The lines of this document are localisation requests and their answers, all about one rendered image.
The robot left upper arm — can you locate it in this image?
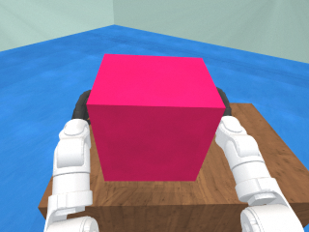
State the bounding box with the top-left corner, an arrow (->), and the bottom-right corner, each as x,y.
46,216 -> 99,232

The robot left hand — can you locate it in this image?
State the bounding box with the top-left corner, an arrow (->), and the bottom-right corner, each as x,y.
71,89 -> 92,126

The right robot forearm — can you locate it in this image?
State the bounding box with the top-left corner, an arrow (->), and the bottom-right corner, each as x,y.
215,116 -> 304,232

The pedestal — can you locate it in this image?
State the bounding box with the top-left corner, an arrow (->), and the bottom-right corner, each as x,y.
38,102 -> 309,232

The robot right upper arm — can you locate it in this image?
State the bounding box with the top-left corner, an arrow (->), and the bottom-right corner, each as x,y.
240,203 -> 303,232

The left robot forearm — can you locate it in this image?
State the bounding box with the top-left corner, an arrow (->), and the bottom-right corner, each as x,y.
43,119 -> 93,232

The robot right hand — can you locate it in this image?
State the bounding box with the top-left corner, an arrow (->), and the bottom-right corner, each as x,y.
216,87 -> 232,117

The carton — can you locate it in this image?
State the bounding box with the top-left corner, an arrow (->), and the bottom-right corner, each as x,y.
86,53 -> 226,182

